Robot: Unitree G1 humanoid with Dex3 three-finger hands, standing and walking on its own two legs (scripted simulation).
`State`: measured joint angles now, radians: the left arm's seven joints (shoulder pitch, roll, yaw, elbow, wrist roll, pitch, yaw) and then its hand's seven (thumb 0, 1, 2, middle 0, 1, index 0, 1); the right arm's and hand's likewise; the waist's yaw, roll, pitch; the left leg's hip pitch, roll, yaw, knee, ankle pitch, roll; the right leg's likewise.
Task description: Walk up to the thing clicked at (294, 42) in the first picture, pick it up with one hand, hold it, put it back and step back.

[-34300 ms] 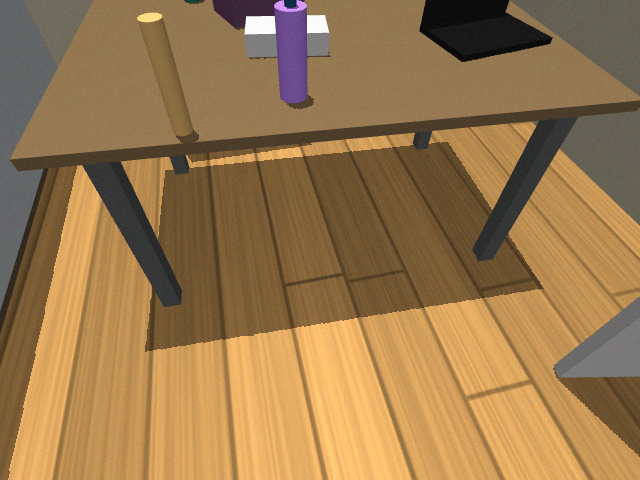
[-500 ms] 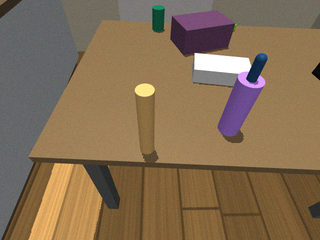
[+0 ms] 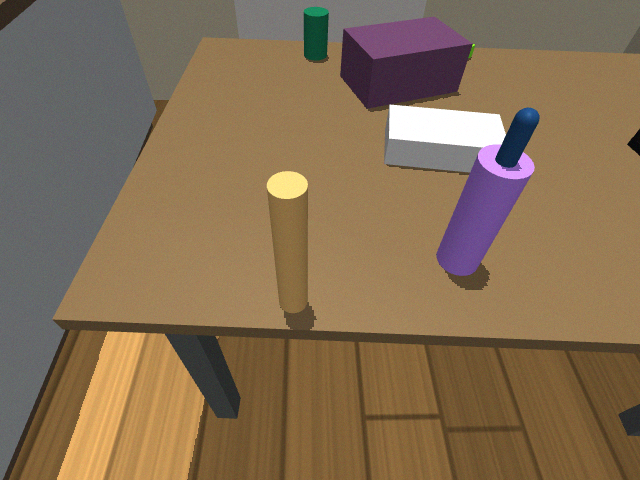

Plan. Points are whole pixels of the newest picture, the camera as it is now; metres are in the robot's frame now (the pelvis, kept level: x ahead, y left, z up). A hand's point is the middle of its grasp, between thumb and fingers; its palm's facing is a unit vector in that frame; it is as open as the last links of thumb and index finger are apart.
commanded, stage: stand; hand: right
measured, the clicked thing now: (487, 198) +0.44 -0.23 +0.10
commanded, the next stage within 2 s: step back in 0.90 s
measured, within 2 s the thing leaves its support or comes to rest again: neither
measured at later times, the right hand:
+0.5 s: hand out of the picture +0.07 -0.25 -0.16, palm faces -0.03 +0.94 -0.35, open 7.4 cm
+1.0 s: hand out of the picture +0.06 -0.26 -0.16, palm faces -0.02 +0.94 -0.35, open 7.4 cm
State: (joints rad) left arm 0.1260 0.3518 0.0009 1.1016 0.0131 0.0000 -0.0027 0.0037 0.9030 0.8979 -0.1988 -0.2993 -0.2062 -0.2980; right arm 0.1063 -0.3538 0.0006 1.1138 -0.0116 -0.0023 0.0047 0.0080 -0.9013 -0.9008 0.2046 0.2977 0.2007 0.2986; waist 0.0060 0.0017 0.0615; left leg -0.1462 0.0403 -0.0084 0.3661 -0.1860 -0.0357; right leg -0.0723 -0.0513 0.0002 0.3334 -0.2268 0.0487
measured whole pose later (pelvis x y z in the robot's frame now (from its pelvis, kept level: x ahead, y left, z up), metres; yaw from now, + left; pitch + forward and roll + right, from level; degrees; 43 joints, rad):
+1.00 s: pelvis -0.02 +0.00 -0.01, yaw +0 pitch -2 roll +0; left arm 0.11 0.38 0.03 1.05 -0.01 0.02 0.00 0.00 0.90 0.90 -0.20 -0.30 -0.21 -0.30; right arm 0.09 -0.36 -0.02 1.07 0.01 0.02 0.02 0.01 -0.90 -0.90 0.21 0.30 0.20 0.30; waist 0.00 0.00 0.12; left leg -0.22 0.04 -0.01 0.44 -0.19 -0.03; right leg -0.16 -0.05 0.00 0.44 -0.25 0.04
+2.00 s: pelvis -0.20 +0.03 -0.01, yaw -3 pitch -1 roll +2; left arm 0.15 0.36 0.06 0.80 0.03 0.04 0.01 0.01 0.90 0.90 -0.20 -0.30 -0.21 -0.30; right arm 0.14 -0.39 -0.03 0.86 0.01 0.05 -0.01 0.01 -0.90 -0.90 0.21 0.30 0.20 0.30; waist 0.03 0.01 0.17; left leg -0.41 -0.11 -0.14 1.12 -0.53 -0.01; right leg -0.32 0.02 0.06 0.58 -0.24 -0.03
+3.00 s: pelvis -0.51 +0.02 -0.03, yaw +0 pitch -3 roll +3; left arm 0.09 0.40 0.07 0.74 0.02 0.08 0.02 0.00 0.90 0.90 -0.20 -0.30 -0.21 -0.30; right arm 0.21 -0.34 -0.03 0.88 -0.03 0.03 -0.02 0.01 -0.90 -0.90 0.21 0.30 0.20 0.30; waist 0.03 -0.08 0.22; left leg -0.26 -0.08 0.01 0.65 -0.35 0.02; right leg -0.44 -0.05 0.01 0.78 -0.33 -0.02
